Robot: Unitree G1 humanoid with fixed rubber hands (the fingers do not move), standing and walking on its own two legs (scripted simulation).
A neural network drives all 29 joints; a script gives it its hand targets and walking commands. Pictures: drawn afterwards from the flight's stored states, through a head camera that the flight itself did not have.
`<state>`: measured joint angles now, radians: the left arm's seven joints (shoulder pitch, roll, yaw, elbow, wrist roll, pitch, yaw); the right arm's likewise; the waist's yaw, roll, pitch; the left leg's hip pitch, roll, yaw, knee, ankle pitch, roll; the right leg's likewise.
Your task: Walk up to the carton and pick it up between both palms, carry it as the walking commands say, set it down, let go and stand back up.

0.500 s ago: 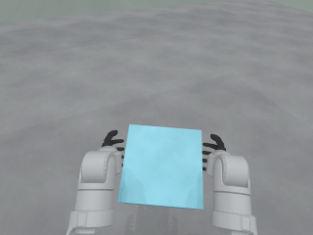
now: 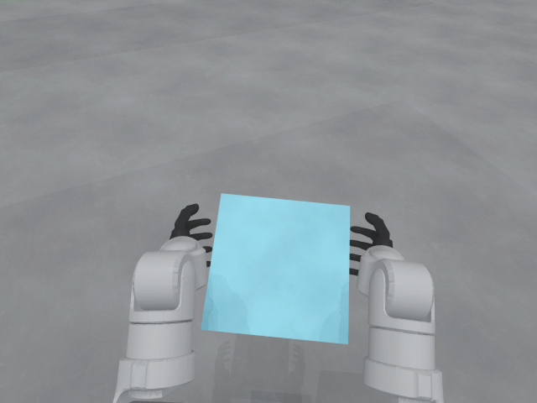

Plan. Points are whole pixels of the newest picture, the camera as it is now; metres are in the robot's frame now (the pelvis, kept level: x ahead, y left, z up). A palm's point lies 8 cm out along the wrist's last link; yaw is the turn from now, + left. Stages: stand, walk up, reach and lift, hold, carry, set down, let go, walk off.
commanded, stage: carry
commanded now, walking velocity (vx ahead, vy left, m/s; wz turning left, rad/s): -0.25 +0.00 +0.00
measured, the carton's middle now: (276, 271) +0.34 +0.00 -0.02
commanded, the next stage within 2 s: none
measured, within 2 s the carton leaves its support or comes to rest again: neither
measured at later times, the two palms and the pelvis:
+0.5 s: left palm (216, 323) +0.21 +0.08 +0.08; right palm (443, 347) +0.20 -0.19 +0.08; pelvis -0.11 -0.04 +0.00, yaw -1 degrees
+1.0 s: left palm out of the picture +0.03 +0.07 +0.07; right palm out of the picture +0.02 -0.20 +0.08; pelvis -0.28 -0.04 +0.00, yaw +0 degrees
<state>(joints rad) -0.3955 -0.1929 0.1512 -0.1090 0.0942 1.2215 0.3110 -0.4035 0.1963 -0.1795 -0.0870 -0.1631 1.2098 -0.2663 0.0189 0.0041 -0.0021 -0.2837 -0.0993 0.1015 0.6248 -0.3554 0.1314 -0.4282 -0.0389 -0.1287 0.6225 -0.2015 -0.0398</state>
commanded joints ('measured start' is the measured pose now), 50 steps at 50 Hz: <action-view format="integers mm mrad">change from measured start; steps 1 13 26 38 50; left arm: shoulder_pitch -595 -584 -561 -569 -533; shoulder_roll -1056 -1052 -1037 -1057 -1014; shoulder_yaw -685 -643 -673 -629 -611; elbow -46 -63 -135 21 -111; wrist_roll -469 -480 -423 -475 -380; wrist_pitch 7 11 8 11 5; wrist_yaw -485 -476 -454 -498 -431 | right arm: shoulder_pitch -511 -570 -487 -556 -523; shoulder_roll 1045 1046 1088 1056 1085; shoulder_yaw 639 652 687 634 666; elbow -19 -114 -61 -51 -30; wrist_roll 465 469 505 447 527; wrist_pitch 5 8 19 17 29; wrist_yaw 434 417 450 419 434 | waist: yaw -17 -18 -9 21 -2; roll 66 29 14 -424 -168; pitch -414 -454 -436 -392 -495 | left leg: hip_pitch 164 232 2 -368 -22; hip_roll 343 388 204 123 77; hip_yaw -256 -279 -113 8 -14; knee -87 -131 -47 215 -75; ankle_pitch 886 909 303 -123 -96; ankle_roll -18 42 -64 -103 -92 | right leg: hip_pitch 101 20 180 294 250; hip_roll -76 2 -207 -342 -256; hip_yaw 90 81 224 564 277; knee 56 161 -46 -393 -314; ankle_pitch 72 -227 335 -104 16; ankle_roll -36 -19 -89 -136 -72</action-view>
